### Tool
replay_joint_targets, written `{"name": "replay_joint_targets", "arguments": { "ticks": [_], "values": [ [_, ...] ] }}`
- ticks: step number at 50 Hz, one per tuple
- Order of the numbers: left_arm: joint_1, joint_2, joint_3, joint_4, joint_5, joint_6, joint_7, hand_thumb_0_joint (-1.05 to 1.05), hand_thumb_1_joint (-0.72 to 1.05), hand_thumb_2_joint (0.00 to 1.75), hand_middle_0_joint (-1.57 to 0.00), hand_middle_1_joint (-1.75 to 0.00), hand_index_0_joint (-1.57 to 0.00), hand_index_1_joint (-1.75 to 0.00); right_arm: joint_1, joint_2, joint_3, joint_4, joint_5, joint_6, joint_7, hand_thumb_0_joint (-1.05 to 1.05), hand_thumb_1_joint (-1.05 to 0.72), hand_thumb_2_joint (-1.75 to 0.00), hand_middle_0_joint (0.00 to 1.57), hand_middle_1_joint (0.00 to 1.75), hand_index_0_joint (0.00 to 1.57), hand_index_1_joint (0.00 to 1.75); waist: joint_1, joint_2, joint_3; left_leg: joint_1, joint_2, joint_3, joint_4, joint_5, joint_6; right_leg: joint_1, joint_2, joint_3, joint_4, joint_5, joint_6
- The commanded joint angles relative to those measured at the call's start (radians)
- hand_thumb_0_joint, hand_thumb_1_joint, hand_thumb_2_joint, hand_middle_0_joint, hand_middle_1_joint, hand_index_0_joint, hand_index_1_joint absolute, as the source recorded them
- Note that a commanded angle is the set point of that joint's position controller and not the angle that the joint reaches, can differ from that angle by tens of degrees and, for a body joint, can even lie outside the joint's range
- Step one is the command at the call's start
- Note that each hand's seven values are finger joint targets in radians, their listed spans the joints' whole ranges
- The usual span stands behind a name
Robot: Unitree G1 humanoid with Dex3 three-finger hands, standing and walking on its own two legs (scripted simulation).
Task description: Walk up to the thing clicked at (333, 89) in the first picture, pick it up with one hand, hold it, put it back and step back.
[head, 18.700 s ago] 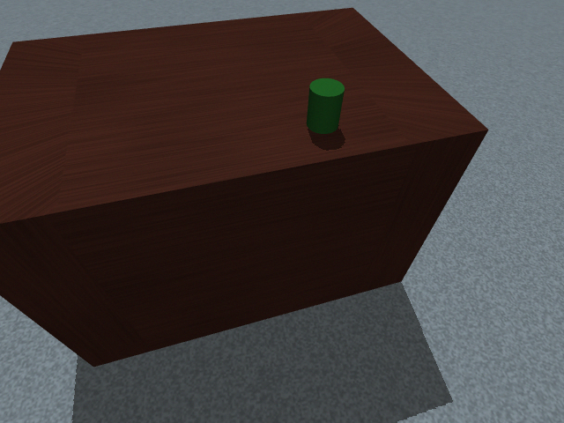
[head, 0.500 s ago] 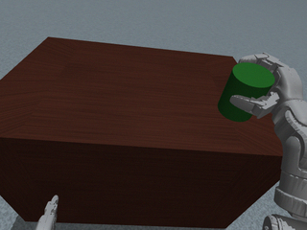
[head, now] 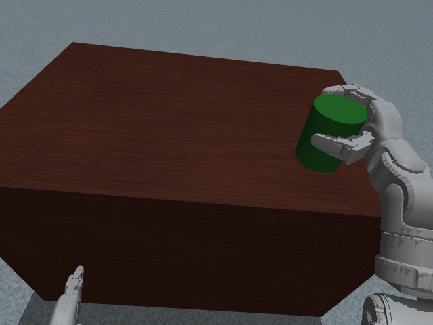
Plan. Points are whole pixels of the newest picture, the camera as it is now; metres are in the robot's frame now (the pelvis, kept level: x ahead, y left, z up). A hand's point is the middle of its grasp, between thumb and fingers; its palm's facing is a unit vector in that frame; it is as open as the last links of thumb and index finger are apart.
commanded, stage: crouch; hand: right
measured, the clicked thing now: (327, 134) +0.36 -0.15 +0.23
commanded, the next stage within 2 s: lower in 0.98 s
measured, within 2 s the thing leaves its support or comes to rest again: neither
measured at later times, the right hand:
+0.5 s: hand (309, 129) +0.44 -0.16 +0.17, palm faces +0.08 +1.00 +0.01, open 11.0 cm
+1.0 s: hand (303, 129) +0.47 -0.17 +0.15, palm faces +0.06 +1.00 +0.02, open 11.0 cm
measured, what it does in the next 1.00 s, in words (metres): stands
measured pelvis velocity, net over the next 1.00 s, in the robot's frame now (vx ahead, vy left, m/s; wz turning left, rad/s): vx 0.01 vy -0.01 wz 0.05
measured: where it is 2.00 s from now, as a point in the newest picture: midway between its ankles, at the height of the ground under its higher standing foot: outside the picture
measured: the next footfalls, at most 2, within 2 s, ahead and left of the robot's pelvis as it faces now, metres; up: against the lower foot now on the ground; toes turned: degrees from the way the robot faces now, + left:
none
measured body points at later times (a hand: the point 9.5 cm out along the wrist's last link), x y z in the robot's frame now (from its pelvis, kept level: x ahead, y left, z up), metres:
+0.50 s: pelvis +0.00 +0.00 +0.00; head +0.02 +0.01 +0.45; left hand +0.14 +0.27 -0.08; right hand +0.43 -0.21 +0.18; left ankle -0.01 +0.12 -0.73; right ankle +0.04 -0.14 -0.73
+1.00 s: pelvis +0.01 -0.01 +0.00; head +0.04 +0.00 +0.45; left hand +0.15 +0.27 -0.08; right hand +0.46 -0.22 +0.15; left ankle -0.01 +0.12 -0.73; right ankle +0.04 -0.14 -0.73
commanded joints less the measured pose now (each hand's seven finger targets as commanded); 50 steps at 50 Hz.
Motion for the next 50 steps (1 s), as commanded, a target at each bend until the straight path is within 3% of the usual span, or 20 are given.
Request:
{"name": "replay_joint_targets", "arguments": {
  "ticks": [1, 5, 9, 15, 16, 19, 22, 24, 25, 26, 28, 29, 32, 37, 39, 40, 43, 46, 47, 50],
  "values": [
    [-0.106, 0.084, 0.006, -0.163, 0.003, -0.067, 0.021, 0.0, -0.53, 0.04, -0.03, -0.03, -0.04, -0.03, -0.442, -0.253, -0.121, -0.027, -0.004, -0.137, -0.013, 0.0, -0.06, -1.3, 1.29, 1.44, 1.34, 1.44, 0.004, 0.119, -0.241, -0.045, -0.015, 0.03, -0.094, 0.231, -0.016, 0.162, 0.03, -0.026, -0.03, 0.143, -0.049],
    [-0.042, 0.104, 0.039, -0.22, 0.008, -0.066, 0.018, 0.0, -0.54, 0.05, -0.04, -0.04, -0.04, -0.03, -0.515, -0.235, -0.101, 0.015, -0.017, -0.227, -0.026, 0.0, -0.06, -1.35, 1.32, 1.5, 1.38, 1.5, 0.045, 0.111, -0.265, -0.063, -0.014, 0.018, -0.088, 0.275, -0.018, 0.171, 0.031, -0.041, -0.021, 0.163, -0.054],
    [-0.043, 0.097, 0.052, -0.169, 0.004, -0.071, 0.006, 0.0, -0.54, 0.05, -0.04, -0.04, -0.04, -0.04, -0.56, -0.257, -0.097, 0.061, -0.04, -0.324, -0.031, 0.0, -0.06, -1.37, 1.33, 1.51, 1.39, 1.51, 0.044, 0.037, -0.203, -0.115, -0.018, 0.009, -0.084, 0.214, -0.009, 0.145, 0.022, -0.039, -0.03, 0.106, -0.047],
    [-0.137, 0.093, 0.045, -0.212, 0.005, -0.084, 0.002, 0.0, -0.56, 0.07, -0.05, -0.04, -0.04, -0.05, -0.623, -0.207, -0.03, 0.183, -0.05, -0.44, -0.018, 0.0, -0.08, -1.34, 1.28, 1.46, 1.34, 1.46, 0.033, 0.055, -0.33, -0.084, -0.025, 0.009, -0.056, 0.267, -0.006, 0.165, 0.008, -0.023, -0.001, 0.177, -0.042],
    [-0.129, 0.125, 0.071, -0.201, 0.007, -0.081, 0.008, 0.0, -0.56, 0.07, -0.04, -0.04, -0.04, -0.05, -0.649, -0.236, -0.045, 0.176, -0.051, -0.459, -0.02, 0.0, -0.05, -1.35, 1.28, 1.47, 1.34, 1.47, 0.04, 0.066, -0.348, -0.097, -0.027, 0.008, -0.053, 0.269, -0.005, 0.173, 0.005, -0.021, -0.002, 0.18, -0.043],
    [-0.143, 0.09, 0.02, -0.192, 0.007, -0.068, 0.013, 0.0, -0.56, 0.06, -0.04, -0.04, -0.04, -0.04, -0.655, -0.282, -0.079, 0.256, -0.055, -0.504, -0.019, 0.0, -0.03, -1.34, 1.28, 1.47, 1.34, 1.47, 0.015, 0.072, -0.377, -0.056, -0.021, 0.004, -0.049, 0.293, -0.008, 0.145, 0.014, -0.027, 0.006, 0.2, -0.044],
    [-0.115, 0.121, 0.047, -0.215, 0.009, -0.059, 0.023, 0.0, -0.56, 0.06, -0.04, -0.04, -0.04, -0.04, -0.633, -0.295, -0.092, 0.335, -0.057, -0.545, -0.02, 0.0, -0.03, -1.35, 1.29, 1.48, 1.34, 1.48, 0.032, 0.082, -0.404, -0.046, -0.021, 0.002, -0.048, 0.319, -0.013, 0.154, 0.017, -0.036, 0.008, 0.211, -0.044],
    [-0.072, 0.08, 0.013, -0.212, 0.009, -0.046, 0.015, 0.0, -0.55, 0.05, -0.04, -0.04, -0.04, -0.04, -0.618, -0.273, -0.072, 0.359, -0.064, -0.571, -0.019, 0.0, -0.03, -1.36, 1.29, 1.49, 1.35, 1.49, 0.036, 0.073, -0.365, -0.059, -0.023, 0.001, -0.054, 0.307, -0.011, 0.136, 0.019, -0.042, -0.002, 0.196, -0.044],
    [-0.07, 0.07, 0.002, -0.226, 0.01, -0.039, 0.012, 0.0, -0.54, 0.05, -0.04, -0.04, -0.04, -0.03, -0.637, -0.323, -0.108, 0.325, -0.068, -0.591, -0.022, 0.0, -0.03, -1.36, 1.3, 1.5, 1.36, 1.5, 0.019, 0.05, -0.383, -0.048, -0.019, -0.004, -0.052, 0.318, -0.011, 0.139, 0.021, -0.045, 0.001, 0.205, -0.044],
    [-0.067, 0.074, 0.009, -0.268, 0.008, -0.041, 0.013, 0.0, -0.54, 0.05, -0.04, -0.04, -0.04, -0.03, -0.631, -0.269, -0.07, 0.383, -0.07, -0.598, -0.018, 0.0, -0.02, -1.38, 1.31, 1.51, 1.37, 1.51, 0.056, 0.078, -0.394, -0.061, -0.026, -0.002, -0.049, 0.344, -0.011, 0.161, 0.016, -0.044, 0.006, 0.229, -0.046],
    [-0.007, 0.099, 0.038, -0.233, 0.01, -0.023, 0.009, 0.0, -0.54, 0.04, -0.04, -0.04, -0.04, -0.03, -0.612, -0.317, -0.103, 0.405, -0.073, -0.614, -0.022, 0.0, -0.03, -1.38, 1.31, 1.52, 1.37, 1.52, 0.053, 0.067, -0.334, -0.082, -0.028, 0.0, -0.057, 0.316, -0.008, 0.133, 0.015, -0.048, -0.009, 0.199, -0.046],
    [-0.013, 0.056, 0.002, -0.237, 0.01, -0.021, 0.003, 0.0, -0.54, 0.05, -0.04, -0.04, -0.04, -0.04, -0.628, -0.277, -0.072, 0.376, -0.071, -0.628, -0.015, 0.0, -0.02, -1.38, 1.3, 1.51, 1.36, 1.51, 0.048, 0.035, -0.31, -0.095, -0.028, 0.0, -0.057, 0.312, -0.008, 0.135, 0.016, -0.05, -0.007, 0.201, -0.044],
    [-0.01, 0.093, 0.043, -0.264, 0.01, -0.014, -0.001, 0.0, -0.55, 0.05, -0.04, -0.04, -0.04, -0.04, -0.64, -0.269, -0.068, 0.402, -0.071, -0.65, -0.016, 0.0, -0.01, -1.37, 1.29, 1.5, 1.35, 1.5, 0.072, 0.032, -0.306, -0.119, -0.034, 0.0, -0.062, 0.283, -0.004, 0.138, 0.009, -0.047, -0.016, 0.175, -0.044],
    [-0.047, 0.077, 0.023, -0.246, 0.008, -0.003, -0.001, 0.0, -0.55, 0.05, -0.04, -0.04, -0.04, -0.04, -0.673, -0.228, -0.02, 0.448, -0.074, -0.681, -0.003, 0.0, 0.0, -1.34, 1.26, 1.47, 1.32, 1.47, 0.07, 0.037, -0.33, -0.138, -0.035, 0.001, -0.046, 0.317, -0.002, 0.16, 0.002, -0.038, 0.001, 0.228, -0.045],
    [-0.085, 0.142, 0.07, -0.302, 0.009, -0.005, 0.012, 0.0, -0.56, 0.06, -0.04, -0.04, -0.04, -0.04, -0.736, -0.258, -0.038, 0.424, -0.066, -0.703, 0.002, 0.0, 0.01, -1.34, 1.24, 1.45, 1.31, 1.45, 0.081, 0.064, -0.417, -0.125, -0.041, 0.008, -0.04, 0.34, -0.004, 0.206, -0.008, -0.026, 0.013, 0.271, -0.043],
    [-0.121, 0.124, 0.049, -0.334, 0.008, -0.008, 0.015, 0.0, -0.56, 0.06, -0.04, -0.04, -0.04, -0.04, -0.77, -0.264, -0.033, 0.383, -0.067, -0.715, 0.006, 0.0, 0.02, -1.31, 1.24, 1.44, 1.3, 1.44, 0.07, 0.045, -0.464, -0.101, -0.035, 0.005, -0.036, 0.358, -0.004, 0.212, -0.003, -0.029, 0.021, 0.285, -0.041],
    [-0.051, 0.073, 0.008, -0.276, 0.004, 0.013, 0.014, 0.0, -0.55, 0.05, -0.04, -0.04, -0.04, -0.04, -0.66, -0.251, -0.055, 0.561, -0.063, -0.72, 0.017, 0.0, 0.0, -1.3, 1.24, 1.43, 1.3, 1.43, 0.065, 0.077, -0.403, -0.093, -0.03, -0.002, -0.036, 0.385, -0.011, 0.155, 0.01, -0.039, 0.025, 0.279, -0.048],
    [-0.043, 0.076, -0.001, -0.294, 0.011, 0.033, 0.009, 0.0, -0.55, 0.05, -0.04, -0.04, -0.04, -0.03, -0.706, -0.299, -0.072, 0.537, -0.077, -0.744, 0.015, 0.0, -0.04, -1.31, 1.26, 1.44, 1.31, 1.44, 0.053, 0.047, -0.422, -0.083, -0.03, -0.002, -0.034, 0.383, -0.008, 0.144, 0.012, -0.046, 0.023, 0.28, -0.044],
    [-0.006, 0.106, 0.033, -0.279, 0.011, 0.043, 0.011, 0.0, -0.55, 0.05, -0.04, -0.04, -0.04, -0.03, -0.71, -0.331, -0.097, 0.529, -0.076, -0.748, 0.011, 0.0, -0.03, -1.32, 1.26, 1.45, 1.32, 1.45, 0.055, 0.044, -0.417, -0.089, -0.03, -0.005, -0.035, 0.379, -0.006, 0.14, 0.012, -0.046, 0.022, 0.275, -0.044],
    [0.001, 0.087, 0.021, -0.304, 0.01, 0.059, 0.0, 0.0, -0.54, 0.04, -0.04, -0.04, -0.04, -0.03, -0.679, -0.31, -0.091, 0.559, -0.08, -0.765, 0.008, 0.0, -0.03, -1.34, 1.27, 1.47, 1.33, 1.47, 0.058, 0.05, -0.39, -0.089, -0.031, -0.007, -0.035, 0.375, -0.008, 0.123, 0.014, -0.051, 0.018, 0.262, -0.046]
  ]
}}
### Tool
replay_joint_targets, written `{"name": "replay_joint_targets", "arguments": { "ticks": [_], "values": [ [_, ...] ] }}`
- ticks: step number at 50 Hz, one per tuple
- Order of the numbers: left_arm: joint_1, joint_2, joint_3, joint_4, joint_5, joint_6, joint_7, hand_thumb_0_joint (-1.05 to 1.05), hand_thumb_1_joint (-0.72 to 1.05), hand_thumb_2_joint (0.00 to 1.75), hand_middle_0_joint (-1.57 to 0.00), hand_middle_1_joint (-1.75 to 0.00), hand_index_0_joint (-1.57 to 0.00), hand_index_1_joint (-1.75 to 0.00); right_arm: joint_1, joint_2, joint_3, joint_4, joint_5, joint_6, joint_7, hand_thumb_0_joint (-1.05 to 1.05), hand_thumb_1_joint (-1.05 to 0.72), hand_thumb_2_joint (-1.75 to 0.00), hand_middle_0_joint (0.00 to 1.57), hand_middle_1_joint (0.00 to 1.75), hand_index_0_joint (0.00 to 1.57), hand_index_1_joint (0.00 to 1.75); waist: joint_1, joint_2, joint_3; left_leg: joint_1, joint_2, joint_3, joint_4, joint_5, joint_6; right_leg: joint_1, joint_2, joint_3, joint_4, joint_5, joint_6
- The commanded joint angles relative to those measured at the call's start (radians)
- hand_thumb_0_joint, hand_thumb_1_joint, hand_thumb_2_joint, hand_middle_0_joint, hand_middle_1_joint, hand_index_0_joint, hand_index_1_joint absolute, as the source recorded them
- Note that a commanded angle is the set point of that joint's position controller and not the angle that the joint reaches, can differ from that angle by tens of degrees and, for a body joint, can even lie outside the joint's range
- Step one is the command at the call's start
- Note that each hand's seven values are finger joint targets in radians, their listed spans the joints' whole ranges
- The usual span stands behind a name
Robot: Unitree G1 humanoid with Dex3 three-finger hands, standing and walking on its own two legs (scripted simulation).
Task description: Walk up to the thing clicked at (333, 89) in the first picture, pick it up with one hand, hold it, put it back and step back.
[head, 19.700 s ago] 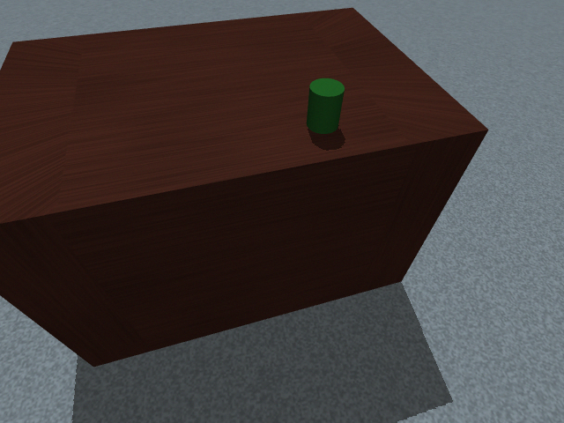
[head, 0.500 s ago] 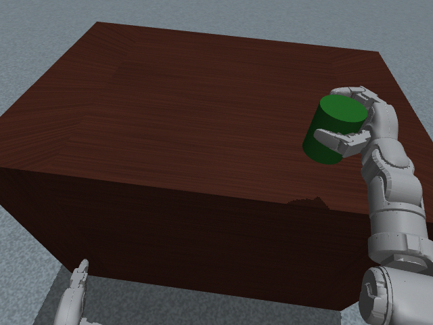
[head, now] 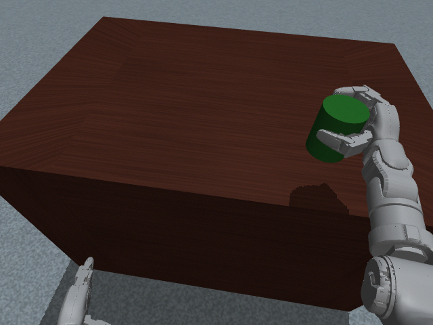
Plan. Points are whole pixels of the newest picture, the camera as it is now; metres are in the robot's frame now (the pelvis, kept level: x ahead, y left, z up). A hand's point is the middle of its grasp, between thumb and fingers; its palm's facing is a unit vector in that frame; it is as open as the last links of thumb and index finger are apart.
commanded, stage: lower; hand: right
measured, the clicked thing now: (334, 129) +0.45 -0.17 +0.14
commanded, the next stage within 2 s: loosen in 1.38 s
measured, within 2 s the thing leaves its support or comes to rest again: rests again in 1.44 s
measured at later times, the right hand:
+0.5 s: hand (332, 144) +0.45 -0.19 +0.09, palm faces +0.11 +0.99 +0.02, open 11.0 cm
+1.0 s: hand (330, 151) +0.46 -0.19 +0.06, palm faces +0.13 +0.99 +0.01, open 11.0 cm
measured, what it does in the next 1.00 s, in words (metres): stands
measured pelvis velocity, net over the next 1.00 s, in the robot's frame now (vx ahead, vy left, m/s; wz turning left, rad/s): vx -0.01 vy -0.01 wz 0.01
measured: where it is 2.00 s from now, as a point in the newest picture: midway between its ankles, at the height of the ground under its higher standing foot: outside the picture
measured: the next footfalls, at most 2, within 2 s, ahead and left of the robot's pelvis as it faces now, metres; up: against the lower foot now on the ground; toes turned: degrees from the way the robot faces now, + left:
none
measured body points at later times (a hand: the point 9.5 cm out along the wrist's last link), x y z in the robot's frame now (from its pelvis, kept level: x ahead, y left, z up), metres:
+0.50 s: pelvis -0.01 +0.00 -0.01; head +0.04 -0.01 +0.44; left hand +0.13 +0.27 -0.08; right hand +0.44 -0.24 +0.10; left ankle -0.02 +0.13 -0.73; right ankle +0.02 -0.13 -0.73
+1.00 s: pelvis -0.01 -0.01 -0.03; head +0.06 -0.02 +0.42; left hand +0.13 +0.26 -0.08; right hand +0.45 -0.25 +0.07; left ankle -0.02 +0.13 -0.73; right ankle +0.02 -0.13 -0.73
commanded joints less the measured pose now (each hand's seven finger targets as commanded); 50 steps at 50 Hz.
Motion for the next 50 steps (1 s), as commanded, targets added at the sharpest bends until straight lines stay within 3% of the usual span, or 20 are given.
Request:
{"name": "replay_joint_targets", "arguments": {
  "ticks": [1, 6, 8, 11, 14, 17, 21, 23, 25, 28, 31, 34, 36, 40, 42, 43, 45, 46, 47, 50],
  "values": [
    [-0.006, 0.115, 0.048, -0.149, -0.006, -0.019, -0.004, 0.0, -0.54, 0.04, -0.04, -0.03, -0.04, -0.03, -0.447, -0.26, -0.062, -0.199, 0.011, -0.107, -0.007, 0.0, -0.02, -1.34, 1.28, 1.47, 1.33, 1.47, -0.012, -0.024, -0.34, 0.041, -0.022, 0.042, -0.053, 0.359, 0.002, 0.25, 0.027, -0.008, -0.017, 0.286, -0.036],
    [-0.033, 0.113, 0.045, -0.142, -0.003, -0.009, -0.008, 0.0, -0.55, 0.05, -0.04, -0.04, -0.04, -0.05, -0.514, -0.24, -0.032, -0.203, 0.009, -0.144, -0.001, 0.0, 0.02, -1.31, 1.24, 1.44, 1.3, 1.44, 0.007, -0.051, -0.364, -0.005, -0.027, 0.038, -0.043, 0.345, 0.007, 0.273, 0.014, 0.0, 0.002, 0.306, -0.035],
    [-0.084, 0.174, 0.09, -0.211, -0.005, -0.016, 0.0, 0.0, -0.55, 0.05, -0.04, -0.04, -0.04, -0.04, -0.511, -0.232, -0.027, -0.172, 0.012, -0.159, 0.008, 0.0, 0.04, -1.28, 1.22, 1.42, 1.28, 1.42, 0.024, -0.004, -0.394, -0.001, -0.026, 0.036, -0.033, 0.374, 0.002, 0.274, 0.014, -0.001, 0.014, 0.319, -0.038],
    [-0.035, 0.149, 0.058, -0.185, -0.004, -0.01, -0.003, 0.0, -0.56, 0.05, -0.05, -0.04, -0.04, -0.05, -0.463, -0.213, -0.028, -0.095, 0.015, -0.181, 0.023, 0.0, 0.05, -1.26, 1.2, 1.4, 1.26, 1.4, 0.028, 0.02, -0.366, -0.025, -0.028, 0.039, -0.026, 0.362, 0.001, 0.244, 0.014, 0.002, 0.024, 0.303, -0.041],
    [-0.071, 0.163, 0.067, -0.255, -0.006, -0.012, 0.002, 0.0, -0.55, 0.05, -0.04, -0.04, -0.04, -0.04, -0.523, -0.276, -0.059, -0.132, 0.012, -0.22, 0.03, 0.0, 0.0, -1.27, 1.22, 1.4, 1.28, 1.4, 0.027, 0.028, -0.447, 0.009, -0.02, 0.03, -0.01, 0.395, -0.006, 0.241, 0.021, -0.005, 0.043, 0.304, -0.045],
    [0.024, 0.091, 0.012, -0.179, -0.004, 0.003, -0.01, 0.0, -0.55, 0.05, -0.04, -0.04, -0.04, -0.04, -0.478, -0.258, -0.055, -0.066, 0.01, -0.245, 0.034, 0.0, -0.03, -1.29, 1.26, 1.43, 1.31, 1.43, 0.023, -0.022, -0.376, -0.026, -0.018, 0.025, -0.005, 0.356, -0.002, 0.187, 0.027, -0.01, 0.054, 0.259, -0.045],
    [-0.001, 0.139, 0.051, -0.219, 0.005, 0.003, -0.002, 0.0, -0.55, 0.05, -0.04, -0.04, -0.04, -0.04, -0.553, -0.322, -0.074, -0.145, -0.003, -0.291, 0.021, 0.0, -0.06, -1.3, 1.27, 1.44, 1.32, 1.44, 0.031, -0.07, -0.427, -0.05, -0.018, 0.019, 0.016, 0.306, 0.003, 0.187, 0.025, -0.012, 0.072, 0.204, -0.039],
    [0.035, 0.11, 0.029, -0.192, 0.007, 0.005, -0.011, 0.0, -0.54, 0.05, -0.04, -0.04, -0.04, -0.04, -0.437, -0.233, -0.049, 0.007, 0.001, -0.286, 0.019, 0.0, -0.06, -1.31, 1.28, 1.45, 1.33, 1.45, 0.044, -0.041, -0.349, -0.088, -0.025, 0.023, 0.02, 0.285, 0.004, 0.127, 0.024, -0.007, 0.075, 0.179, -0.042],
    [-0.066, 0.131, 0.029, -0.302, 0.009, -0.005, -0.007, 0.0, -0.55, 0.05, -0.04, -0.04, -0.04, -0.04, -0.589, -0.337, -0.094, -0.153, -0.005, -0.322, 0.007, 0.0, -0.04, -1.32, 1.27, 1.45, 1.33, 1.45, 0.036, -0.092, -0.486, -0.071, -0.025, 0.02, 0.035, 0.29, 0.008, 0.185, 0.015, -0.001, 0.093, 0.204, -0.037],
    [-0.017, 0.151, 0.066, -0.25, 0.012, 0.005, -0.002, 0.0, -0.54, 0.05, -0.04, -0.04, -0.04, -0.04, -0.508, -0.262, -0.059, -0.03, -0.005, -0.321, 0.002, 0.0, -0.01, -1.3, 1.25, 1.43, 1.31, 1.43, 0.06, -0.05, -0.388, -0.124, -0.032, 0.031, 0.045, 0.251, 0.01, 0.131, 0.012, 0.008, 0.101, 0.163, -0.037],
    [-0.075, 0.164, 0.052, -0.347, 0.012, -0.005, 0.002, 0.0, -0.55, 0.05, -0.04, -0.04, -0.04, -0.04, -0.565, -0.319, -0.077, -0.085, -0.014, -0.347, 0.002, 0.0, -0.03, -1.31, 1.27, 1.45, 1.32, 1.45, 0.049, -0.04, -0.522, -0.066, -0.03, 0.032, 0.067, 0.303, 0.005, 0.156, 0.01, 0.011, 0.122, 0.218, -0.038],
    [0.031, 0.118, 0.029, -0.276, 0.012, 0.009, -0.008, 0.0, -0.54, 0.05, -0.04, -0.04, -0.04, -0.04, -0.444, -0.229, -0.046, 0.085, -0.013, -0.339, 0.012, 0.0, -0.04, -1.31, 1.28, 1.45, 1.33, 1.45, 0.06, -0.018, -0.403, -0.119, -0.033, 0.034, 0.07, 0.274, 0.006, 0.085, 0.014, 0.01, 0.128, 0.182, -0.041],
    [-0.019, 0.138, 0.038, -0.326, 0.017, 0.004, -0.008, 0.0, -0.54, 0.05, -0.04, -0.04, -0.04, -0.04, -0.534, -0.302, -0.081, 0.003, -0.018, -0.36, 0.008, 0.0, -0.03, -1.33, 1.29, 1.48, 1.35, 1.48, 0.053, -0.063, -0.477, -0.122, -0.031, 0.029, 0.086, 0.288, 0.008, 0.113, 0.012, 0.01, 0.139, 0.207, -0.037],
    [0.067, 0.131, 0.04, -0.289, 0.022, 0.012, -0.017, 0.0, -0.54, 0.04, -0.04, -0.04, -0.04, -0.04, -0.474, -0.266, -0.065, 0.072, -0.023, -0.363, 0.009, 0.0, -0.03, -1.33, 1.28, 1.47, 1.34, 1.47, 0.064, -0.082, -0.394, -0.182, -0.039, 0.043, 0.101, 0.255, 0.014, 0.084, 0.006, 0.017, 0.146, 0.206, -0.03],
    [0.012, 0.13, 0.031, -0.361, 0.023, 0.007, -0.022, 0.0, -0.54, 0.04, -0.04, -0.04, -0.04, -0.04, -0.552, -0.317, -0.094, -0.022, -0.026, -0.384, 0.001, 0.0, -0.04, -1.33, 1.29, 1.47, 1.35, 1.47, 0.053, -0.09, -0.468, -0.158, -0.038, 0.039, 0.113, 0.27, 0.014, 0.096, 0.006, 0.016, 0.155, 0.219, -0.03],
    [0.003, 0.144, 0.049, -0.385, 0.026, 0.006, -0.021, 0.0, -0.54, 0.04, -0.04, -0.04, -0.04, -0.04, -0.58, -0.316, -0.083, -0.025, -0.033, -0.39, -0.002, 0.0, -0.03, -1.33, 1.28, 1.47, 1.34, 1.47, 0.066, -0.106, -0.5, -0.162, -0.037, 0.034, 0.121, 0.281, 0.013, 0.113, 0.006, 0.013, 0.169, 0.227, -0.03],
    [0.07, 0.14, 0.054, -0.337, 0.029, 0.013, -0.023, 0.0, -0.54, 0.05, -0.04, -0.04, -0.04, -0.04, -0.504, -0.26, -0.062, 0.054, -0.031, -0.381, -0.002, 0.0, -0.04, -1.32, 1.28, 1.46, 1.33, 1.46, 0.08, -0.082, -0.416, -0.204, -0.042, 0.042, 0.122, 0.245, 0.015, 0.078, 0.004, 0.019, 0.169, 0.196, -0.03],
    [0.062, 0.156, 0.07, -0.35, 0.027, 0.014, -0.023, 0.0, -0.54, 0.04, -0.04, -0.04, -0.04, -0.04, -0.538, -0.304, -0.086, 0.021, -0.034, -0.39, -0.008, 0.0, -0.04, -1.33, 1.28, 1.47, 1.34, 1.47, 0.076, -0.093, -0.431, -0.198, -0.038, 0.037, 0.122, 0.233, 0.016, 0.064, 0.007, 0.018, 0.172, 0.166, -0.033],
    [0.019, 0.153, 0.061, -0.41, 0.027, 0.006, -0.024, 0.0, -0.54, 0.05, -0.04, -0.04, -0.04, -0.04, -0.541, -0.277, -0.072, 0.015, -0.035, -0.392, -0.007, 0.0, -0.04, -1.33, 1.28, 1.47, 1.34, 1.47, 0.078, -0.081, -0.491, -0.18, -0.038, 0.036, 0.127, 0.259, 0.013, 0.093, 0.007, 0.017, 0.181, 0.19, -0.034],
    [0.021, 0.122, 0.039, -0.389, 0.029, 0.011, -0.026, 0.0, -0.55, 0.05, -0.04, -0.04, -0.04, -0.04, -0.574, -0.257, -0.055, -0.005, -0.036, -0.4, -0.008, 0.0, -0.01, -1.32, 1.26, 1.46, 1.32, 1.46, 0.077, -0.101, -0.474, -0.217, -0.041, 0.038, 0.137, 0.216, 0.018, 0.075, 0.003, 0.025, 0.185, 0.157, -0.033]
  ]
}}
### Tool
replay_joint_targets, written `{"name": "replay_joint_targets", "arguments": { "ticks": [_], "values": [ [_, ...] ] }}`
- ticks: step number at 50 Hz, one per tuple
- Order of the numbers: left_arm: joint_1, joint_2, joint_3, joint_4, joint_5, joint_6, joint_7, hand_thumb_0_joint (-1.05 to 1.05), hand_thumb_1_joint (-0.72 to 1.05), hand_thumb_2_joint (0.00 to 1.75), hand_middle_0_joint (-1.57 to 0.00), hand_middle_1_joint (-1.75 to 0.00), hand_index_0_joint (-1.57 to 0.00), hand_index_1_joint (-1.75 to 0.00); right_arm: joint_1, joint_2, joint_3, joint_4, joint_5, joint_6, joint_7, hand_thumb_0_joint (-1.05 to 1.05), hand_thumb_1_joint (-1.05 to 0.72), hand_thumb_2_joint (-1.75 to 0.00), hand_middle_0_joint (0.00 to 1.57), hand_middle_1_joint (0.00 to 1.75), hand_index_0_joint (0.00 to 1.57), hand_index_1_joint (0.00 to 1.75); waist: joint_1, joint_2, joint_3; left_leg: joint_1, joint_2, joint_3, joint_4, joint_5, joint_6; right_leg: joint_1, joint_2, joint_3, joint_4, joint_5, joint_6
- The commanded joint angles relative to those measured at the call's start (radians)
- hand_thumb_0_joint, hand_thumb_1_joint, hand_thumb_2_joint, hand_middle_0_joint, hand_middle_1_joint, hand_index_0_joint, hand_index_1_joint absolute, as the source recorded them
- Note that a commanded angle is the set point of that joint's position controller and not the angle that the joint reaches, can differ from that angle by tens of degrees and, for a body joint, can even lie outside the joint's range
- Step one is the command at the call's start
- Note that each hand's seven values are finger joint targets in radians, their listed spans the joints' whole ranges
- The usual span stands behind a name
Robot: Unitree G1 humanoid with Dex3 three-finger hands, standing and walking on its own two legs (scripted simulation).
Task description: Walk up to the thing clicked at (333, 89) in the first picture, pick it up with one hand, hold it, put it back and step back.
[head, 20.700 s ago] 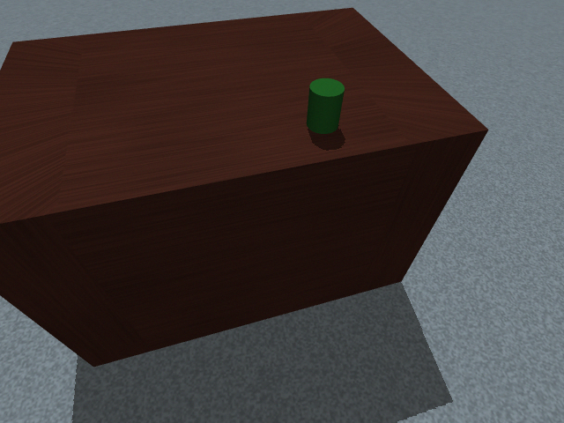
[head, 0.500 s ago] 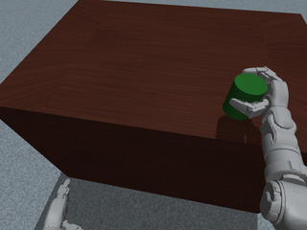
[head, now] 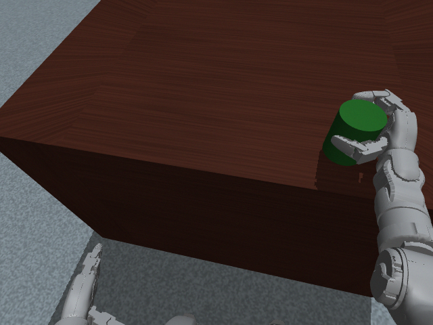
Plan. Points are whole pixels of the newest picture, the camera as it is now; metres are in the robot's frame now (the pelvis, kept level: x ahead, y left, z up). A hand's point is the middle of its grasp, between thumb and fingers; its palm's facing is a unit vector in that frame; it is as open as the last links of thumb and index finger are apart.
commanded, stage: lower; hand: right
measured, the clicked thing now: (351, 133) +0.47 -0.18 +0.07
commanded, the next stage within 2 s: loosen in 0.38 s
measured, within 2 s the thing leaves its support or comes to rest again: rests again in 0.44 s
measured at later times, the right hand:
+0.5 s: hand (355, 125) +0.49 -0.19 +0.08, palm faces +0.14 +0.99 +0.01, open 11.0 cm
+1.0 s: hand (354, 128) +0.49 -0.19 +0.07, palm faces +0.13 +0.99 +0.02, open 11.3 cm
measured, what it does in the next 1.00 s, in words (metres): stands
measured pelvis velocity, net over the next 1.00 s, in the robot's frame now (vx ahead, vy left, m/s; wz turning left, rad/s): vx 0.00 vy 0.01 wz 0.00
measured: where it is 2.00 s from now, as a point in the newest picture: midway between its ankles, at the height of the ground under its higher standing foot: outside the picture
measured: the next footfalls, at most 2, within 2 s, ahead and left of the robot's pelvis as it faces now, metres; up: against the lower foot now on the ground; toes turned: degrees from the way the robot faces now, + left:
none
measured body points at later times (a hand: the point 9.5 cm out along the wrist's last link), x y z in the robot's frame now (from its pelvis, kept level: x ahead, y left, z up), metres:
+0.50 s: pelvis +0.00 +0.00 -0.01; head +0.09 -0.02 +0.43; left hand +0.15 +0.27 -0.05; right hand +0.48 -0.24 +0.08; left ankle +0.00 +0.14 -0.70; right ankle +0.03 -0.13 -0.70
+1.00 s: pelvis +0.00 +0.01 -0.02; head +0.09 -0.02 +0.42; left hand +0.15 +0.27 -0.05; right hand +0.48 -0.25 +0.07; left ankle +0.00 +0.14 -0.70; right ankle +0.03 -0.13 -0.70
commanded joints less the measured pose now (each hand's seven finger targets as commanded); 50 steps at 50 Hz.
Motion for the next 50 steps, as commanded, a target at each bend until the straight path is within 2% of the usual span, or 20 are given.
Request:
{"name": "replay_joint_targets", "arguments": {
  "ticks": [1, 4, 11, 12, 15, 17, 20, 23, 25, 26, 27, 29, 36, 37, 38, 39, 40, 41, 43, 50],
  "values": [
    [-0.035, 0.15, 0.075, -0.189, -0.005, -0.047, 0.012, 0.0, -0.54, 0.05, -0.04, -0.04, -0.04, -0.04, -0.534, -0.211, -0.009, -0.243, 0.014, -0.095, 0.0, 0.0, 0.0, -1.32, 1.27, 1.46, 1.32, 1.46, 0.021, -0.092, -0.466, 0.049, -0.024, 0.037, -0.07, 0.29, 0.023, 0.361, 0.019, 0.017, -0.047, 0.247, -0.027],
    [-0.023, 0.189, 0.101, -0.193, -0.004, -0.045, 0.017, 0.0, -0.55, 0.05, -0.04, -0.04, -0.04, -0.04, -0.527, -0.256, -0.029, -0.251, 0.008, -0.101, 0.0, 0.0, -0.01, -1.32, 1.27, 1.46, 1.32, 1.46, 0.01, -0.101, -0.483, 0.054, -0.024, 0.038, -0.061, 0.288, 0.025, 0.354, 0.02, 0.017, -0.044, 0.241, -0.025],
    [-0.001, 0.135, 0.047, -0.188, 0.003, -0.038, 0.004, 0.0, -0.55, 0.05, -0.04, -0.04, -0.04, -0.04, -0.518, -0.26, -0.048, -0.214, 0.005, -0.116, 0.003, 0.0, -0.02, -1.34, 1.29, 1.48, 1.35, 1.48, 0.004, -0.113, -0.461, 0.04, -0.024, 0.035, -0.036, 0.314, 0.024, 0.299, 0.024, 0.012, -0.014, 0.267, -0.026],
    [-0.004, 0.123, 0.045, -0.201, 0.003, -0.039, 0.002, 0.0, -0.55, 0.05, -0.04, -0.04, -0.04, -0.04, -0.498, -0.217, -0.024, -0.172, 0.001, -0.115, 0.008, 0.0, -0.01, -1.35, 1.29, 1.49, 1.35, 1.49, 0.02, -0.11, -0.45, 0.024, -0.027, 0.039, -0.031, 0.314, 0.024, 0.307, 0.022, 0.013, -0.01, 0.277, -0.024],
    [0.038, 0.143, 0.057, -0.188, 0.009, -0.034, 0.002, 0.0, -0.55, 0.05, -0.04, -0.04, -0.04, -0.04, -0.501, -0.282, -0.062, -0.182, -0.007, -0.124, 0.011, 0.0, -0.02, -1.34, 1.28, 1.48, 1.34, 1.48, 0.014, -0.129, -0.463, 0.018, -0.025, 0.033, -0.019, 0.333, 0.023, 0.298, 0.023, 0.01, 0.009, 0.299, -0.025],
    [0.002, 0.155, 0.07, -0.247, 0.007, -0.036, -0.001, 0.0, -0.54, 0.04, -0.04, -0.04, -0.04, -0.04, -0.493, -0.246, -0.041, -0.169, -0.007, -0.124, 0.017, 0.0, 0.0, -1.34, 1.29, 1.49, 1.35, 1.49, 0.034, -0.091, -0.467, 0.034, -0.025, 0.032, -0.015, 0.341, 0.019, 0.271, 0.024, 0.011, 0.017, 0.274, -0.031],
    [0.015, 0.179, 0.101, -0.242, 0.006, -0.028, -0.001, 0.0, -0.54, 0.04, -0.04, -0.04, -0.04, -0.04, -0.474, -0.261, -0.064, -0.134, -0.008, -0.116, 0.016, 0.0, 0.02, -1.32, 1.27, 1.47, 1.32, 1.47, 0.039, -0.083, -0.445, 0.018, -0.023, 0.027, -0.011, 0.321, 0.015, 0.229, 0.025, 0.011, 0.028, 0.232, -0.036],
    [0.035, 0.168, 0.088, -0.245, 0.007, -0.025, -0.003, 0.0, -0.55, 0.04, -0.04, -0.04, -0.04, -0.04, -0.484, -0.247, -0.053, -0.111, -0.011, -0.112, 0.014, 0.0, 0.04, -1.33, 1.26, 1.47, 1.32, 1.47, 0.043, -0.086, -0.426, -0.033, -0.032, 0.044, -0.004, 0.26, 0.024, 0.249, 0.017, 0.025, 0.016, 0.213, -0.029],
    [-0.008, 0.175, 0.093, -0.326, 0.004, -0.027, -0.003, 0.0, -0.55, 0.05, -0.05, -0.05, -0.05, -0.04, -0.544, -0.265, -0.047, -0.195, -0.015, -0.117, 0.015, 0.0, 0.05, -1.3, 1.25, 1.44, 1.31, 1.44, 0.037, -0.107, -0.514, -0.001, -0.028, 0.038, -0.003, 0.28, 0.022, 0.277, 0.017, 0.022, 0.026, 0.222, -0.029],
    [0.047, 0.143, 0.065, -0.28, 0.005, -0.02, -0.007, 0.0, -0.51, 0.02, -0.04, -0.05, -0.06, -0.03, -0.482, -0.217, -0.021, -0.111, -0.014, -0.106, 0.018, 0.0, 0.07, -1.22, 1.21, 1.36, 1.26, 1.36, 0.041, -0.077, -0.451, -0.002, -0.03, 0.041, -0.005, 0.276, 0.02, 0.245, 0.02, 0.02, 0.026, 0.211, -0.032],
    [0.029, 0.154, 0.067, -0.312, 0.002, -0.022, -0.009, 0.0, -0.5, 0.01, -0.04, -0.05, -0.06, -0.02, -0.474, -0.249, -0.055, -0.149, -0.008, -0.108, 0.024, 0.0, 0.11, -1.14, 1.2, 1.28, 1.25, 1.28, 0.028, -0.086, -0.481, 0.009, -0.028, 0.043, 0.001, 0.3, 0.019, 0.249, 0.019, 0.02, 0.028, 0.241, -0.029],
    [0.054, 0.134, 0.055, -0.285, 0.004, -0.016, -0.012, 0.0, -0.51, 0.02, -0.04, -0.05, -0.06, -0.03, -0.477, -0.255, -0.054, -0.142, -0.008, -0.106, 0.026, 0.0, 0.15, -0.98, 1.15, 1.15, 1.18, 1.15, 0.025, -0.092, -0.471, 0.026, -0.025, 0.035, 0.005, 0.324, 0.015, 0.226, 0.025, 0.013, 0.038, 0.244, -0.033],
    [0.046, 0.163, 0.084, -0.31, 0.004, -0.011, -0.013, 0.0, -0.52, 0.03, -0.04, -0.05, -0.06, -0.03, -0.475, -0.249, -0.057, -0.151, -0.012, -0.098, 0.029, 0.0, 0.37, -0.59, 1.07, 0.88, 1.09, 0.88, 0.034, -0.1, -0.447, -0.021, -0.027, 0.04, 0.012, 0.294, 0.021, 0.231, 0.02, 0.017, 0.039, 0.235, -0.031],
    [0.03, 0.165, 0.084, -0.318, 0.003, -0.012, -0.012, 0.0, -0.55, 0.05, -0.05, -0.04, -0.04, -0.04, -0.481, -0.258, -0.056, -0.175, -0.013, -0.097, 0.031, 0.0, 0.39, -0.62, 0.99, 0.86, 1.01, 0.86, 0.026, -0.119, -0.461, -0.018, -0.027, 0.043, 0.016, 0.288, 0.023, 0.244, 0.019, 0.018, 0.033, 0.237, -0.027],
    [0.02, 0.181, 0.102, -0.338, 0.004, -0.012, -0.011, 0.0, -0.56, 0.06, -0.05, -0.05, -0.04, -0.05, -0.489, -0.256, -0.051, -0.163, -0.014, -0.097, 0.031, 0.0, 0.32, -0.65, 1.07, 0.92, 1.09, 0.92, 0.034, -0.107, -0.456, -0.024, -0.028, 0.043, 0.013, 0.278, 0.024, 0.243, 0.018, 0.02, 0.034, 0.225, -0.028],
    [0.062, 0.151, 0.077, -0.298, 0.005, -0.008, -0.016, 0.0, -0.55, 0.06, -0.05, -0.04, -0.04, -0.05, -0.463, -0.201, -0.019, -0.139, -0.013, -0.094, 0.037, 0.0, 0.38, -0.62, 0.99, 0.86, 1.01, 0.86, 0.036, -0.103, -0.442, -0.028, -0.029, 0.044, 0.02, 0.29, 0.022, 0.233, 0.019, 0.019, 0.038, 0.236, -0.03],
    [0.039, 0.174, 0.095, -0.334, 0.002, -0.009, -0.013, 0.0, -0.54, 0.05, -0.04, -0.04, -0.04, -0.04, -0.475, -0.264, -0.068, -0.162, -0.014, -0.095, 0.034, 0.0, 0.39, -0.57, 0.93, 0.81, 0.95, 0.81, 0.028, -0.089, -0.47, -0.016, -0.028, 0.042, 0.017, 0.298, 0.021, 0.239, 0.018, 0.02, 0.042, 0.242, -0.03],
    [0.052, 0.167, 0.09, -0.335, 0.002, -0.008, -0.012, 0.0, -0.55, 0.06, -0.05, -0.04, -0.04, -0.05, -0.486, -0.278, -0.064, -0.19, -0.017, -0.097, 0.035, 0.0, 0.4, -0.54, 0.87, 0.76, 0.89, 0.76, 0.035, -0.104, -0.491, 0.01, -0.025, 0.036, 0.013, 0.326, 0.016, 0.249, 0.021, 0.014, 0.05, 0.257, -0.032],
    [0.07, 0.147, 0.071, -0.318, 0.002, -0.005, -0.018, 0.0, -0.55, 0.06, -0.05, -0.04, -0.04, -0.05, -0.457, -0.226, -0.039, -0.154, -0.014, -0.091, 0.041, 0.0, 0.37, -0.5, 0.83, 0.71, 0.84, 0.71, 0.037, -0.077, -0.468, 0.003, -0.026, 0.038, 0.023, 0.348, 0.013, 0.232, 0.023, 0.015, 0.058, 0.276, -0.035],
    [0.077, 0.168, 0.096, -0.308, 0.001, -0.003, -0.016, 0.0, -0.56, 0.06, -0.05, -0.04, -0.04, -0.05, -0.479, -0.281, -0.083, -0.196, -0.007, -0.091, 0.038, 0.0, 0.36, -0.41, 0.69, 0.59, 0.69, 0.59, 0.033, -0.115, -0.475, 0.004, -0.021, 0.031, 0.021, 0.336, 0.015, 0.225, 0.026, 0.01, 0.06, 0.249, -0.035]
  ]
}}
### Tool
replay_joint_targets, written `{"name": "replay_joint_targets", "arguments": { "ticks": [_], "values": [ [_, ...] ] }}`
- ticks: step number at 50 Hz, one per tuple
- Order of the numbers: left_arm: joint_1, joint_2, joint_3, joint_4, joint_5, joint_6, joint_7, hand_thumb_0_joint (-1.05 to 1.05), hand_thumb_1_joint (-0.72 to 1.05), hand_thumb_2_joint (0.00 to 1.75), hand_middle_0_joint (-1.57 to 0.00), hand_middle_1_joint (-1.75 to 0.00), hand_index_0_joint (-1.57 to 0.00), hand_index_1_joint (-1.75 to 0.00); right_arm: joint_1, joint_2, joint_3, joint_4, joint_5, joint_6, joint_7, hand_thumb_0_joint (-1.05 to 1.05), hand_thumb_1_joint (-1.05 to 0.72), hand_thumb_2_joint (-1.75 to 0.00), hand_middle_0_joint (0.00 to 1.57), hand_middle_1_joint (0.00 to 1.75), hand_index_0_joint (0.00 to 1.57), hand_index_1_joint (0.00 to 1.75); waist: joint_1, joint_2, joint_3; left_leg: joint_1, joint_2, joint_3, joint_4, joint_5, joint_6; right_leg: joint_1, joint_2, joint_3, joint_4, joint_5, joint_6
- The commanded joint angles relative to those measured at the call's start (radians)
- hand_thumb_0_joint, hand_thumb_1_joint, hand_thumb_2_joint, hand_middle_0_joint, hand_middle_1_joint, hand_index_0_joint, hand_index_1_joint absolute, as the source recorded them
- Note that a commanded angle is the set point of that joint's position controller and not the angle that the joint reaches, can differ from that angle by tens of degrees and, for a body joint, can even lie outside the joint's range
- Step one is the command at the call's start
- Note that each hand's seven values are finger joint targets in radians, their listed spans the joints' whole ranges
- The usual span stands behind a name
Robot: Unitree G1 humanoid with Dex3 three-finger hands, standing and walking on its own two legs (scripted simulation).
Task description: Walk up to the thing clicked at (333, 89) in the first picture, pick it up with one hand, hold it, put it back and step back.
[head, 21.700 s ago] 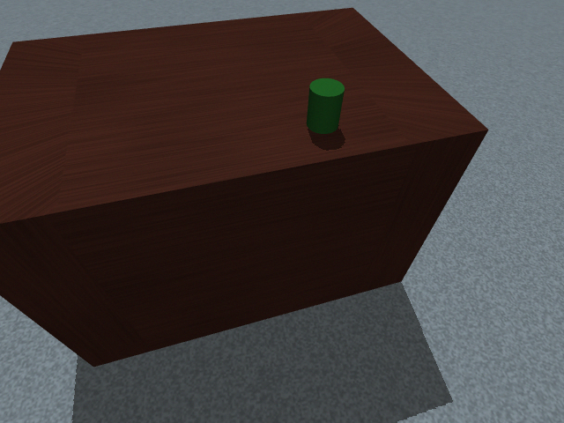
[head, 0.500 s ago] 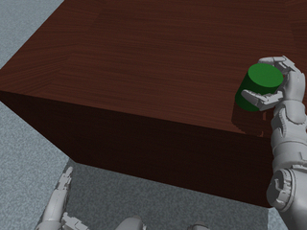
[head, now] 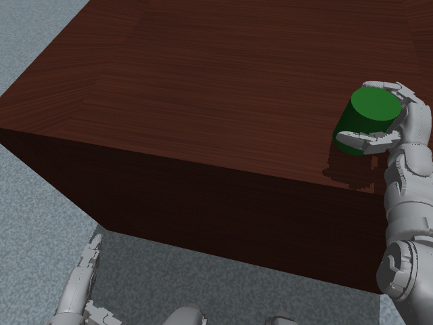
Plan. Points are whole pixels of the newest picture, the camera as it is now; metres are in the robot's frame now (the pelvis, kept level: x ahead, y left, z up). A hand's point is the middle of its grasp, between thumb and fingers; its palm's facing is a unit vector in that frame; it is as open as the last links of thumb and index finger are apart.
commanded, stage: open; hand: right
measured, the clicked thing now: (363, 122) +0.49 -0.19 +0.08
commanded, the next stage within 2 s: withdraw in 0.14 s
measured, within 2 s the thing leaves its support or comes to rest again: neither
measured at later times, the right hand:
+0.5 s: hand (390, 102) +0.49 -0.21 +0.13, palm faces +0.16 +0.99 +0.00, open 15.1 cm
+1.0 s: hand out of the picture +0.47 -0.28 +0.20, palm faces +0.25 +0.94 -0.22, open 17.4 cm
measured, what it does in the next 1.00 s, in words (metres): stands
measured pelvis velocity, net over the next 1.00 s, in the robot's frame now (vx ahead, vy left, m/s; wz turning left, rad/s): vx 0.01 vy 0.00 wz -0.01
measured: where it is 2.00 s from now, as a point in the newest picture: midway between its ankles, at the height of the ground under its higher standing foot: outside the picture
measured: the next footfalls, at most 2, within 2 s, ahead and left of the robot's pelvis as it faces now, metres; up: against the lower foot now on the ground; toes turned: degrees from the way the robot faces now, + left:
none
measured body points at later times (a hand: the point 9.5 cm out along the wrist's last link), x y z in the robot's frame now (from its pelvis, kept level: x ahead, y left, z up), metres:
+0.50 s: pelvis +0.00 -0.01 +0.01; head +0.08 -0.02 +0.45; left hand +0.14 +0.27 -0.03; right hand +0.48 -0.26 +0.13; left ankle -0.01 +0.13 -0.69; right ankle +0.03 -0.13 -0.69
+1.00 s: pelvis +0.01 +0.00 +0.03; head +0.05 -0.01 +0.48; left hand +0.15 +0.25 -0.02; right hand +0.45 -0.33 +0.22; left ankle -0.01 +0.13 -0.69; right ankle +0.03 -0.13 -0.69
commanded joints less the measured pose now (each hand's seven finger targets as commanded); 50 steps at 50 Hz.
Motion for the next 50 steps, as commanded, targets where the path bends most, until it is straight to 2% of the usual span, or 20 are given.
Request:
{"name": "replay_joint_targets", "arguments": {
  "ticks": [1, 5, 8, 10, 13, 18, 20, 23, 24, 25, 29, 32, 39, 40, 41, 42, 43, 46, 47, 50],
  "values": [
    [0.009, 0.14, 0.076, -0.149, -0.004, -0.046, 0.012, 0.0, -0.56, 0.06, -0.05, -0.04, -0.04, -0.05, -0.459, -0.246, -0.024, -0.234, 0.008, -0.074, -0.006, 0.0, 0.36, -0.43, 0.69, 0.59, 0.69, 0.59, -0.002, -0.108, -0.432, 0.13, -0.011, 0.015, -0.107, 0.374, 0.009, 0.348, 0.036, -0.013, -0.068, 0.285, -0.042],
    [-0.013, 0.149, 0.081, -0.166, -0.004, -0.048, 0.017, 0.0, -0.56, 0.06, -0.05, -0.04, -0.04, -0.05, -0.469, -0.227, -0.002, -0.242, 0.005, -0.083, -0.016, 0.0, 0.3, -0.4, 0.62, 0.54, 0.62, 0.54, 0.001, -0.117, -0.417, 0.078, -0.019, 0.029, -0.102, 0.285, 0.023, 0.367, 0.027, 0.001, -0.095, 0.231, -0.032],
    [-0.018, 0.147, 0.077, -0.19, -0.004, -0.05, 0.02, 0.0, -0.56, 0.06, -0.05, -0.04, -0.04, -0.06, -0.473, -0.249, -0.021, -0.258, 0.009, -0.082, -0.021, 0.0, 0.29, -0.39, 0.57, 0.51, 0.57, 0.51, -0.007, -0.126, -0.484, 0.116, -0.019, 0.029, -0.102, 0.319, 0.02, 0.401, 0.029, -0.001, -0.09, 0.267, -0.031],
    [0.022, 0.145, 0.08, -0.155, 0.0, -0.046, 0.018, 0.0, -0.56, 0.06, -0.05, -0.04, -0.04, -0.05, -0.449, -0.213, 0.002, -0.211, 0.009, -0.079, -0.022, 0.0, 0.29, -0.37, 0.55, 0.49, 0.55, 0.49, 0.008, -0.095, -0.447, 0.127, -0.018, 0.024, -0.099, 0.362, 0.012, 0.367, 0.033, -0.006, -0.073, 0.287, -0.038],
    [-0.014, 0.142, 0.066, -0.176, -0.002, -0.048, 0.019, 0.0, -0.53, 0.03, -0.05, -0.06, -0.06, -0.05, -0.487, -0.231, -0.003, -0.269, 0.009, -0.078, -0.024, 0.0, 0.39, -0.26, 0.43, 0.37, 0.42, 0.37, -0.003, -0.109, -0.482, 0.139, -0.015, 0.022, -0.093, 0.385, 0.012, 0.374, 0.032, -0.006, -0.072, 0.312, -0.038],
    [0.018, 0.193, 0.125, -0.15, -0.013, -0.038, 0.031, 0.0, -0.52, 0.02, -0.05, -0.06, -0.06, -0.04, -0.523, -0.328, -0.039, -0.354, 0.008, -0.061, -0.037, 0.0, 0.4, -0.25, 0.29, 0.29, 0.29, 0.29, -0.014, -0.169, -0.507, 0.168, -0.014, 0.023, -0.124, 0.385, 0.013, 0.453, 0.032, -0.01, -0.093, 0.324, -0.035],
    [0.046, 0.13, 0.068, -0.094, -0.014, -0.029, 0.023, 0.0, -0.52, 0.03, -0.05, -0.06, -0.06, -0.04, -0.468, -0.227, 0.013, -0.246, 0.009, -0.034, -0.032, 0.0, 0.41, -0.21, 0.25, 0.25, 0.25, 0.25, -0.006, -0.121, -0.391, 0.137, -0.019, 0.032, -0.136, 0.362, 0.015, 0.405, 0.032, -0.006, -0.112, 0.307, -0.034],
    [-0.037, 0.13, 0.057, -0.11, -0.017, -0.034, 0.027, 0.0, -0.52, 0.03, -0.05, -0.05, -0.06, -0.04, -0.544, -0.297, -0.003, -0.323, 0.007, -0.025, -0.023, 0.0, 0.45, -0.13, 0.17, 0.16, 0.17, 0.16, -0.029, -0.155, -0.443, 0.166, -0.016, 0.034, -0.142, 0.363, 0.02, 0.449, 0.026, -0.003, -0.131, 0.342, -0.026],
    [-0.059, 0.148, 0.069, -0.129, -0.02, -0.037, 0.03, 0.0, -0.53, 0.03, -0.05, -0.05, -0.06, -0.04, -0.579, -0.353, -0.035, -0.373, 0.009, -0.021, -0.02, 0.0, 0.44, -0.13, 0.17, 0.15, 0.16, 0.15, -0.045, -0.167, -0.502, 0.197, -0.013, 0.031, -0.147, 0.385, 0.018, 0.483, 0.028, -0.005, -0.129, 0.359, -0.027],
    [-0.055, 0.162, 0.087, -0.123, -0.023, -0.038, 0.035, 0.0, -0.53, 0.03, -0.05, -0.05, -0.06, -0.04, -0.594, -0.35, -0.022, -0.372, 0.01, -0.008, -0.016, 0.0, 0.46, -0.12, 0.16, 0.15, 0.16, 0.15, -0.035, -0.155, -0.502, 0.217, -0.014, 0.033, -0.152, 0.4, 0.018, 0.488, 0.03, -0.005, -0.141, 0.362, -0.027],
    [-0.033, 0.116, 0.015, -0.037, -0.032, -0.033, 0.035, 0.0, -0.53, 0.03, -0.05, -0.05, -0.05, -0.04, -0.555, -0.37, -0.036, -0.297, 0.021, 0.056, 0.008, 0.0, 0.5, -0.07, 0.13, 0.1, 0.12, 0.1, -0.056, -0.153, -0.444, 0.266, -0.01, 0.036, -0.194, 0.422, 0.014, 0.499, 0.036, -0.014, -0.176, 0.387, -0.026],
    [-0.084, 0.14, 0.029, -0.04, -0.042, -0.038, 0.04, 0.0, -0.54, 0.03, -0.05, -0.04, -0.05, -0.04, -0.574, -0.396, -0.031, -0.277, 0.022, 0.109, 0.028, 0.0, 0.5, -0.05, 0.11, 0.07, 0.1, 0.07, -0.06, -0.115, -0.431, 0.3, -0.004, 0.031, -0.22, 0.429, 0.008, 0.497, 0.039, -0.021, -0.203, 0.371, -0.032],
    [-0.059, 0.165, 0.041, -0.02, -0.061, -0.063, 0.056, 0.0, -0.58, 0.08, -0.07, -0.07, -0.05, -0.09, -0.507, -0.284, 0.049, -0.185, 0.056, 0.233, 0.122, 0.0, 0.5, -0.04, 0.06, 0.05, 0.06, 0.05, -0.044, -0.004, -0.298, 0.28, -0.002, 0.04, -0.278, 0.393, 0.001, 0.524, 0.036, -0.019, -0.262, 0.334, -0.043],
    [-0.081, 0.14, 0.033, -0.076, -0.062, -0.055, 0.043, 0.0, -0.55, 0.06, -0.06, -0.07, -0.06, -0.08, -0.461, -0.394, 0.068, -0.239, -0.044, 0.21, 0.069, 0.0, 0.53, -0.03, 0.06, 0.05, 0.06, 0.05, -0.099, 0.028, -0.279, 0.305, 0.006, 0.039, -0.291, 0.388, -0.003, 0.514, 0.041, -0.038, -0.273, 0.328, -0.039],
    [-0.035, 0.162, 0.073, -0.045, -0.067, -0.045, 0.041, 0.0, -0.55, 0.05, -0.06, -0.07, -0.06, -0.07, -0.458, -0.369, 0.071, -0.207, -0.038, 0.209, 0.049, 0.0, 0.54, -0.03, 0.06, 0.05, 0.06, 0.05, -0.07, 0.028, -0.267, 0.292, 0.002, 0.042, -0.29, 0.382, -0.001, 0.537, 0.038, -0.037, -0.285, 0.322, -0.039],
    [-0.015, 0.146, 0.044, -0.058, -0.068, -0.043, 0.036, 0.0, -0.55, 0.05, -0.06, -0.07, -0.06, -0.07, -0.436, -0.378, 0.069, -0.236, -0.035, 0.21, 0.041, 0.0, 0.54, -0.03, 0.06, 0.05, 0.06, 0.05, -0.086, 0.008, -0.252, 0.302, 0.008, 0.035, -0.306, 0.38, -0.003, 0.539, 0.043, -0.046, -0.292, 0.315, -0.04],
    [0.054, 0.152, 0.067, 0.003, -0.068, -0.034, 0.029, 0.0, -0.55, 0.05, -0.06, -0.06, -0.06, -0.07, -0.475, -0.353, 0.101, -0.256, -0.038, 0.213, 0.039, 0.0, 0.55, -0.03, 0.06, 0.05, 0.06, 0.05, -0.056, 0.029, -0.211, 0.283, 0.007, 0.04, -0.309, 0.381, -0.004, 0.526, 0.045, -0.043, -0.296, 0.308, -0.044],
    [0.04, 0.108, 0.017, -0.003, -0.068, -0.026, 0.005, 0.0, -0.54, 0.04, -0.05, -0.06, -0.06, -0.06, -0.497, -0.533, 0.009, -0.389, -0.067, 0.196, 0.003, 0.0, 0.57, -0.02, 0.05, 0.05, 0.06, 0.05, -0.125, -0.051, -0.288, 0.362, 0.018, 0.032, -0.308, 0.421, -0.001, 0.547, 0.057, -0.053, -0.296, 0.367, -0.036],
    [0.043, 0.122, 0.033, -0.009, -0.071, -0.022, -0.001, 0.0, -0.54, 0.04, -0.05, -0.06, -0.06, -0.05, -0.482, -0.58, -0.027, -0.411, -0.072, 0.189, -0.012, 0.0, 0.58, -0.02, 0.05, 0.05, 0.06, 0.05, -0.132, -0.062, -0.321, 0.386, 0.017, 0.033, -0.302, 0.439, 0.0, 0.556, 0.058, -0.053, -0.298, 0.389, -0.034],
    [0.009, 0.125, 0.04, 0.006, -0.074, -0.018, -0.006, 0.0, -0.53, 0.05, -0.05, -0.06, -0.06, -0.04, -0.474, -0.63, -0.076, -0.487, -0.077, 0.173, -0.048, 0.0, 0.56, -0.05, 0.06, 0.05, 0.06, 0.05, -0.157, -0.138, -0.357, 0.427, 0.019, 0.029, -0.317, 0.422, 0.007, 0.578, 0.063, -0.055, -0.315, 0.388, -0.024]
  ]
}}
